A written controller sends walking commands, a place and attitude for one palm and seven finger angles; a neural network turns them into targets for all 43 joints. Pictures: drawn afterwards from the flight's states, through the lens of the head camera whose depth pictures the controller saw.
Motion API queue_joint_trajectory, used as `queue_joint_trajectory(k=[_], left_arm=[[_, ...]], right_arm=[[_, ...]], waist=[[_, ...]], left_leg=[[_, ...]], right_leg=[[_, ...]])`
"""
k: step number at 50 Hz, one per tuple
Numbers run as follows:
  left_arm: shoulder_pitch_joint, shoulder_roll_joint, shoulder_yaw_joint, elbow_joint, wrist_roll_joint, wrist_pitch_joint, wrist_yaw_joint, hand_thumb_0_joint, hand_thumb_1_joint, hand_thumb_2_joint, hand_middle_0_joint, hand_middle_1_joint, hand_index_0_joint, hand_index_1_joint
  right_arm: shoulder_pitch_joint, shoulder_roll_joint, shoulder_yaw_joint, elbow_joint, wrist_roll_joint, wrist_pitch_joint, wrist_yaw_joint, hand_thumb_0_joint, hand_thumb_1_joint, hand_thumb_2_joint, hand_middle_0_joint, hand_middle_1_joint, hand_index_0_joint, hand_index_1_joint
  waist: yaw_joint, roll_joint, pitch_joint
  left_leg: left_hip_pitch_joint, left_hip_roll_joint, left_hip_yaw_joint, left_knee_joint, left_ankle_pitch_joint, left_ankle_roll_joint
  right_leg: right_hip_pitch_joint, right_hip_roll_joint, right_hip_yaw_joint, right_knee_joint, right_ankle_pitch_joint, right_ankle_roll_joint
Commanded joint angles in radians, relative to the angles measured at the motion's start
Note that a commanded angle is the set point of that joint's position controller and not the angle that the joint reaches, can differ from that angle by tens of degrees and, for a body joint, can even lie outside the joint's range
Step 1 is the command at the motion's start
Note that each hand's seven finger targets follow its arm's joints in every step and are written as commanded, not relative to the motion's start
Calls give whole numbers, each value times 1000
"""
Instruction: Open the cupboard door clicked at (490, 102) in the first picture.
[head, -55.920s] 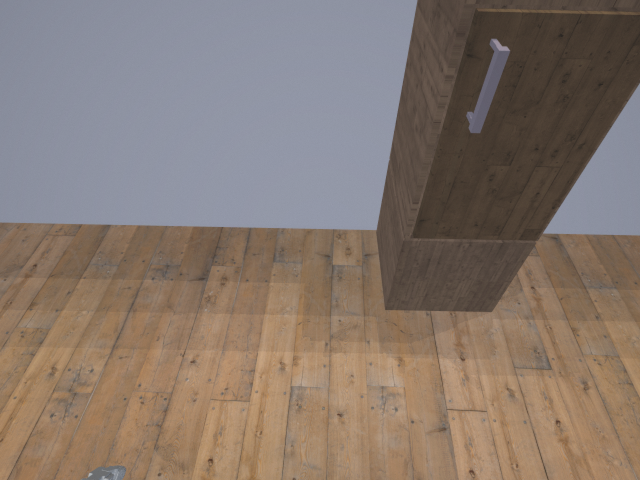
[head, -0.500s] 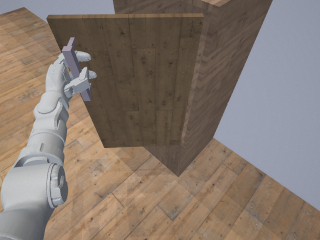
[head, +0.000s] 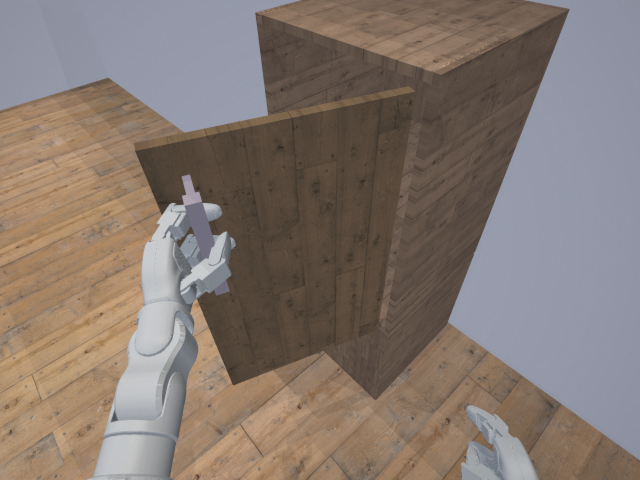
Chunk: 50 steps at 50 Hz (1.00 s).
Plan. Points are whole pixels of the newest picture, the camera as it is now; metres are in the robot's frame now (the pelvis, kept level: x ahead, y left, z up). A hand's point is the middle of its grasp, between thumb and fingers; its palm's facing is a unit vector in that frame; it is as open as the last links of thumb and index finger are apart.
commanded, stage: pull the door open along its arc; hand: left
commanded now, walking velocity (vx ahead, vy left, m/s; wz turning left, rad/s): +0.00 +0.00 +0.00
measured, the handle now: (205, 238) +0.38 +0.17 +0.12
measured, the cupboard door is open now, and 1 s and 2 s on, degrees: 69 90 94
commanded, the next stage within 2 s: open thumb and fingers to let go in 0.50 s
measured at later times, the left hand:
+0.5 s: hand (285, 319) +0.25 +0.05 +0.14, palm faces +0.34 -0.94 +0.01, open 6.0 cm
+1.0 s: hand (288, 316) +0.26 +0.05 +0.14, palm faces +0.35 -0.94 +0.01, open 10.1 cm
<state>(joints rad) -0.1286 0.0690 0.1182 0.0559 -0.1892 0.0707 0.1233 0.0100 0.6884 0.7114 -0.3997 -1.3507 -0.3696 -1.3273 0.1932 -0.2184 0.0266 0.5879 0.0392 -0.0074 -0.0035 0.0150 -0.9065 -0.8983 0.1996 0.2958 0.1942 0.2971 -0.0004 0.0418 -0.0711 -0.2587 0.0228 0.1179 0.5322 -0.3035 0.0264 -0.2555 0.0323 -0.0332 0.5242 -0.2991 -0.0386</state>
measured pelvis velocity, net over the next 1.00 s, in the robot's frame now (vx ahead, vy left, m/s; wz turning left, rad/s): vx -0.02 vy -0.03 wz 0.08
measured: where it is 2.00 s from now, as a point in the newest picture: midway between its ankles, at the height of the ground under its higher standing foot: outside the picture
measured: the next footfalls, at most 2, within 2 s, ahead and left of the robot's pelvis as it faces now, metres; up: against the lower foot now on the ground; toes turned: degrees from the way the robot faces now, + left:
none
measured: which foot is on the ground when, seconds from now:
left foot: down 0.00-1.00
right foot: down 0.00-1.00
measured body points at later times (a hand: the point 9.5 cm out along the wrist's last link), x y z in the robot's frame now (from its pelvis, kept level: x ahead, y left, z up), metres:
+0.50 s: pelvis +0.00 -0.03 +0.00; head -0.03 -0.07 +0.45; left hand +0.23 +0.10 +0.14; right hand +0.19 -0.23 -0.10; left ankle -0.01 +0.10 -0.73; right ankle -0.02 -0.09 -0.73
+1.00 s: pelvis -0.02 -0.03 +0.00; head -0.05 -0.06 +0.45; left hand +0.24 +0.10 +0.14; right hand +0.20 -0.21 -0.09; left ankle -0.01 +0.10 -0.73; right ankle -0.02 -0.09 -0.73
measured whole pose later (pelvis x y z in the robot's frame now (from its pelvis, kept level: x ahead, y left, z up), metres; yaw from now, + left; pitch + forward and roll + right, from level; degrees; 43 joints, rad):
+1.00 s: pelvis -0.02 -0.03 +0.00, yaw +5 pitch -5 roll +0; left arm 0.05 -0.08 -0.28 -0.17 0.00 0.20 0.51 0.00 0.07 0.54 -0.37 -1.26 -0.36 -1.26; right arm 0.11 -0.18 0.03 0.62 -0.02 0.10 0.00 0.02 -0.91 -0.90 0.20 0.30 0.19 0.30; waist 0.03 0.07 -0.01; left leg -0.18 0.02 0.01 0.52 -0.27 -0.01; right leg -0.13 0.04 -0.12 0.48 -0.28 -0.08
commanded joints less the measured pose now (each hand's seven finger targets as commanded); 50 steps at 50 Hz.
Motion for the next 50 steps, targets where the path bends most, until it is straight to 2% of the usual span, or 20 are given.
queue_joint_trajectory(k=[1,3,4,6,9,11,13,14,16,22,25,26,27,29,30,33,34,37,41,50], left_arm=[[-113,151,106,-355,91,46,238,0,900,900,-400,-1350,-400,-1350],[-78,83,50,-409,113,87,304,0,900,900,-400,-1350,-400,-1350],[-65,67,29,-408,133,100,335,0,900,900,-400,-1350,-400,-1350],[-18,2,-50,-451,155,118,359,0,900,900,-400,-1350,-400,-1350],[12,-32,-119,-478,193,122,367,0,900,900,-400,-1350,-400,-1350],[9,-56,-158,-502,196,117,361,0,900,900,-400,-1350,-400,-1350],[51,-92,-206,-530,198,112,352,0,900,900,-400,-1350,-400,-1350],[66,-95,-218,-525,201,109,349,0,900,900,-400,-1350,-400,-1350],[113,-126,-257,-542,198,103,343,0,900,900,-400,-1350,-400,-1350],[194,-182,-351,-616,225,81,356,0,900,900,-400,-1350,-400,-1350],[230,-242,-425,-630,224,79,371,0,900,900,-400,-1350,-400,-1350],[245,-256,-440,-644,221,77,376,0,900,900,-400,-1350,-400,-1350],[207,-235,-421,-627,216,75,384,0,900,900,-400,-1350,-400,-1350],[110,-204,-393,-597,216,72,400,0,900,900,-400,-1350,-400,-1350],[6,-174,-357,-560,211,69,411,0,900,900,-400,-1350,-400,-1350],[6,-184,-343,-500,212,65,419,0,690,810,-385,-1327,-385,-1327],[0,-176,-337,-490,213,62,416,0,620,780,-380,-1320,-380,-1320],[-7,-200,-353,-475,213,53,403,0,410,690,-365,-1298,-365,-1298],[-42,-213,-370,-474,219,49,393,0,130,570,-345,-1268,-345,-1268],[-83,-232,-378,-423,220,66,412,0,-500,300,-300,-1200,-300,-1200]], right_arm=[[-153,-76,-21,-152,-23,6,-11,0,-900,-900,200,300,200,300],[-175,-65,-15,-152,-35,28,-13,0,-900,-900,200,300,200,300],[-182,-63,-16,-145,-41,38,-14,0,-900,-900,200,300,200,300],[-192,-59,-15,-148,-49,57,-8,0,-900,-900,200,300,200,300],[-208,-55,-13,-144,-57,83,-7,0,-900,-900,200,300,200,300],[-217,-47,-10,-149,-56,94,-7,0,-900,-900,200,300,200,300],[-228,-42,-9,-159,-59,96,-7,0,-900,-900,200,300,200,300],[-228,-40,-9,-155,-57,98,-7,0,-900,-900,200,300,200,300],[-235,-38,-8,-165,-59,95,-4,0,-900,-900,200,300,200,300],[-240,-30,-16,-174,-63,77,10,0,-900,-900,200,300,200,300],[-248,-29,-17,-172,-58,62,28,0,-900,-900,200,300,200,300],[-251,-30,-20,-173,-58,54,33,0,-900,-900,200,300,200,300],[-252,-30,-17,-166,-59,52,32,0,-900,-900,200,300,200,300],[-261,-30,-14,-151,-57,50,24,0,-900,-900,200,300,200,300],[-270,-32,-12,-141,-58,48,13,0,-900,-900,200,300,200,300],[-275,-26,-11,-134,-64,44,2,0,-900,-900,200,300,200,300],[-271,-24,-12,-130,-60,47,1,0,-900,-900,200,300,200,300],[-265,-22,-12,-132,-62,51,0,0,-900,-900,200,300,200,300],[-256,-24,-12,-136,-60,56,0,0,-900,-900,200,300,200,300],[-270,-20,-9,-132,-59,63,5,0,-900,-900,200,300,200,300]], waist=[[76,-53,-169],[75,-60,-159],[69,-97,-139],[65,-78,-139],[56,-77,-116],[50,-97,-113],[52,-78,-115],[51,-98,-105],[53,-114,-89],[54,-142,-105],[47,-122,-73],[48,-116,-78],[45,-138,-73],[41,-134,-45],[32,-140,-32],[48,-154,-38],[53,-136,-54],[50,-150,-60],[43,-133,-73],[47,-124,-54]], left_leg=[[86,-13,-75,-65,330,-6],[103,-15,-79,-63,338,-9],[101,-13,-87,-57,341,-7],[112,-15,-87,-56,349,-8],[114,-16,-98,-49,350,-7],[118,-20,-102,-50,332,-5],[123,-22,-103,-40,335,-3],[121,-22,-107,-38,328,-3],[120,-23,-111,-36,313,-1],[120,-30,-119,-10,297,2],[118,-29,-126,5,266,0],[122,-31,-125,12,260,2],[114,-35,-127,14,245,2],[108,-42,-130,12,205,2],[103,-47,-129,11,174,4],[101,-51,-133,8,170,4],[107,-51,-134,-4,173,3],[113,-48,-132,-14,193,5],[133,-44,-130,-24,212,6],[137,-41,-131,-26,202,3]], right_leg=[[162,-37,19,-81,380,16],[175,-42,19,-94,395,14],[179,-46,23,-105,401,13],[184,-52,29,-99,437,13],[179,-55,41,-102,447,8],[175,-57,47,-107,431,10],[178,-65,55,-106,473,17],[175,-65,58,-112,465,16],[164,-68,57,-114,461,22],[160,-81,72,-114,464,31],[120,-84,73,-130,382,27],[113,-86,74,-134,373,29],[107,-88,76,-141,353,32],[84,-91,90,-170,260,30],[66,-96,102,-193,195,33],[83,-107,124,-218,163,36],[97,-106,120,-215,164,32],[110,-104,109,-203,215,35],[111,-94,83,-183,248,30],[83,-80,56,-184,171,15]])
